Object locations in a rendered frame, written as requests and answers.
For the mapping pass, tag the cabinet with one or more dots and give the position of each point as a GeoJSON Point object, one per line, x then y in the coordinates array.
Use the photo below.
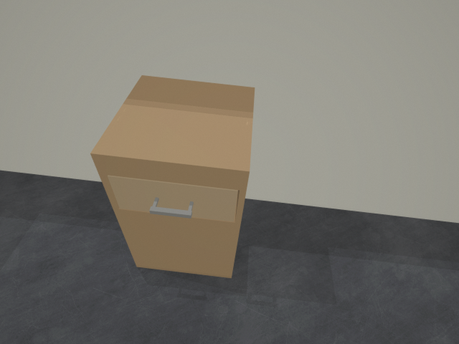
{"type": "Point", "coordinates": [180, 131]}

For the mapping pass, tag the handle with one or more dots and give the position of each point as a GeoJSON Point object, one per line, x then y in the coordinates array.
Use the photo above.
{"type": "Point", "coordinates": [171, 212]}

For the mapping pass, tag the drawer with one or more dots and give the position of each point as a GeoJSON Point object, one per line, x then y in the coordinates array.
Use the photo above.
{"type": "Point", "coordinates": [209, 202]}

